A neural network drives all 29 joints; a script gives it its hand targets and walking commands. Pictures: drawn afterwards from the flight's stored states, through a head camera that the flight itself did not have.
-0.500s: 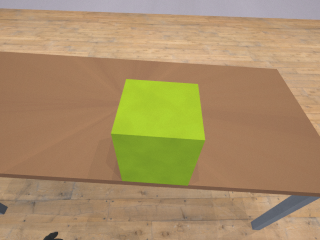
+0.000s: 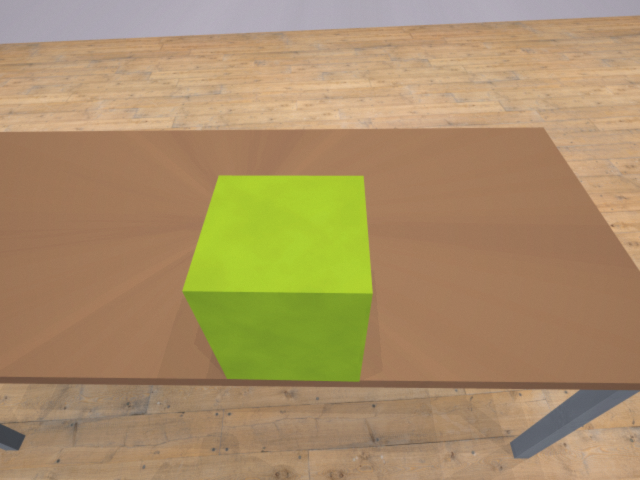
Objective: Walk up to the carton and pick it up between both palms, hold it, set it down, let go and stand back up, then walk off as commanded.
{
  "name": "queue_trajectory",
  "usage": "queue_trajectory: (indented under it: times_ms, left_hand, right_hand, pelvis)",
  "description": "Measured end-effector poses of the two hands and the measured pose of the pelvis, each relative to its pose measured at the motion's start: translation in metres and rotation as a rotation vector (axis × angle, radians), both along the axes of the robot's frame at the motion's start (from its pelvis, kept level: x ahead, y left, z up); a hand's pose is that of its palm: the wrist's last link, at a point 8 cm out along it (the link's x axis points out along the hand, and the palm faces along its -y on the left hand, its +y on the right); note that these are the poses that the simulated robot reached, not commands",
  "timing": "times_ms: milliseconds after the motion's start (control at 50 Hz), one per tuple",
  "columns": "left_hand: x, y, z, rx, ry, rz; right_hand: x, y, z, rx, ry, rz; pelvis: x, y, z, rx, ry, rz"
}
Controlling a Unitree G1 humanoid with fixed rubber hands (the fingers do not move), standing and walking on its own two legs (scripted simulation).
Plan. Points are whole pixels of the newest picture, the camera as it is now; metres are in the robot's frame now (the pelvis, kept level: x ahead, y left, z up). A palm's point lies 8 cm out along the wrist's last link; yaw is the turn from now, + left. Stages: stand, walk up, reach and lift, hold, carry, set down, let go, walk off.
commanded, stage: walk up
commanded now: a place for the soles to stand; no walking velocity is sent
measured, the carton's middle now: (291, 282) +0.40 +0.06 -0.01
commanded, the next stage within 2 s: stand in 0.80 s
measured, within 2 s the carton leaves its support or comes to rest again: neither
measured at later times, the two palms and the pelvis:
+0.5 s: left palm out of the picture +0.07 +0.32 -0.13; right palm out of the picture +0.10 -0.28 -0.09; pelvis -0.01 +0.03 +0.00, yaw +0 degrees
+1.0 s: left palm out of the picture +0.07 +0.32 -0.13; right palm out of the picture +0.09 -0.28 -0.09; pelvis -0.01 +0.03 +0.01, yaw +0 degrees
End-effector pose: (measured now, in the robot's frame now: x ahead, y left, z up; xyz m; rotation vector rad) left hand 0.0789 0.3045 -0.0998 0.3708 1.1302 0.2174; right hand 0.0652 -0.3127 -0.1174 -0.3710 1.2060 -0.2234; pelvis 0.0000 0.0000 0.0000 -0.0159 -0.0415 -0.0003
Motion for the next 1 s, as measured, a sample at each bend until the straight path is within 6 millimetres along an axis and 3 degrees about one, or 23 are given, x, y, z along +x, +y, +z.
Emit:
queue_trajectory:
  times_ms: [180, 420, 1000]
  left_hand:
    - [0.018, 0.004, -0.025, -0.09, -0.033, -0.011]
    - [-0.003, 0.01, -0.03, -0.119, 0.03, 0.002]
    - [-0.005, 0.012, -0.027, -0.117, 0.048, 0.009]
  right_hand:
    - [0.009, 0.018, 0.021, -0.055, -0.063, 0.009]
    - [0.037, 0.032, 0.033, -0.039, -0.121, 0.036]
    - [0.023, 0.037, 0.028, -0.021, -0.075, 0.02]
  pelvis:
    - [-0.003, 0.016, -0.003, -0.007, -0.01, 0.002]
    - [-0.009, 0.025, 0.002, -0.021, -0.001, 0.001]
    - [-0.014, 0.026, 0.006, -0.021, 0.01, 0.002]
